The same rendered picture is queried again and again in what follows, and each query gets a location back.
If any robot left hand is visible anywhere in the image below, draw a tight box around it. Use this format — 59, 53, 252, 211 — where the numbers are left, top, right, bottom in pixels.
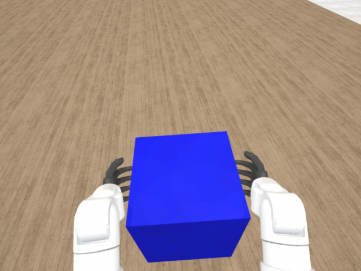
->
103, 158, 132, 202

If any left robot forearm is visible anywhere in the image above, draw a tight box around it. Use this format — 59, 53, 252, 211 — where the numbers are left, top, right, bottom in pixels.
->
73, 183, 125, 271

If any right robot forearm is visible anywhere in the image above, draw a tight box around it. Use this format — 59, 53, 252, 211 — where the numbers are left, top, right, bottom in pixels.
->
250, 177, 315, 271

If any carton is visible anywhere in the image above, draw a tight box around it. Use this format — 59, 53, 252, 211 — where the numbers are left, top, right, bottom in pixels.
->
126, 131, 251, 263

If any robot right hand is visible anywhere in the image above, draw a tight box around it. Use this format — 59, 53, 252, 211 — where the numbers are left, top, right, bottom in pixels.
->
235, 151, 268, 197

